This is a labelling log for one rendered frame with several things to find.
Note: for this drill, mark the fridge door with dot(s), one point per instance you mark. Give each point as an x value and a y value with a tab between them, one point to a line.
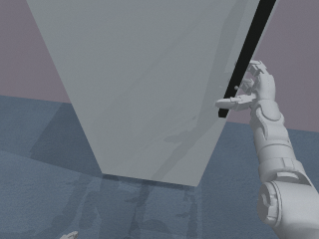
143	77

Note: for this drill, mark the robot right hand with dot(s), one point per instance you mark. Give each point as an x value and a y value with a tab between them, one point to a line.
262	89

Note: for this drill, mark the right robot upper arm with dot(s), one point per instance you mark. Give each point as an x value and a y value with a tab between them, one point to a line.
290	209

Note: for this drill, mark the right robot forearm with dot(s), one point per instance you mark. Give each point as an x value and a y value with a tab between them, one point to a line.
277	160

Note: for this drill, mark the handle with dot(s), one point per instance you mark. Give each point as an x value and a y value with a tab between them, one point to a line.
256	28

